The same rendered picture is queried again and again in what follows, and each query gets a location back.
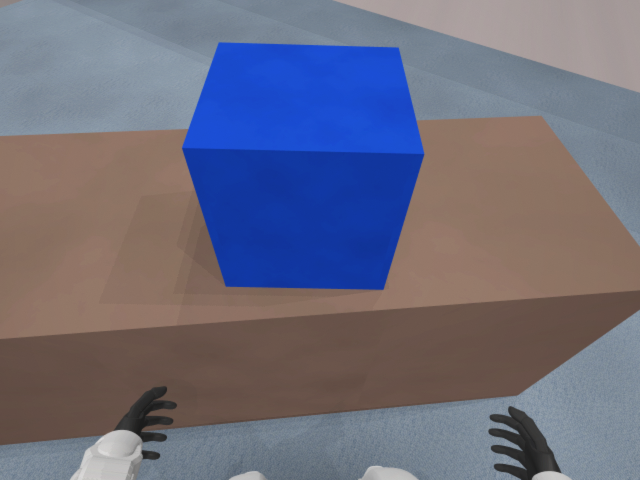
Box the carton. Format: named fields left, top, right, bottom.
left=182, top=42, right=424, bottom=290

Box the pedestal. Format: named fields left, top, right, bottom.
left=0, top=116, right=640, bottom=445

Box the left robot hand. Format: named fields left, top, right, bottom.
left=114, top=386, right=177, bottom=460

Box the left robot forearm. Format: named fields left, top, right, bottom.
left=70, top=430, right=143, bottom=480

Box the right robot hand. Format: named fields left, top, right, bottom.
left=488, top=406, right=561, bottom=480

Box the robot right shin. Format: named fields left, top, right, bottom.
left=364, top=466, right=383, bottom=475

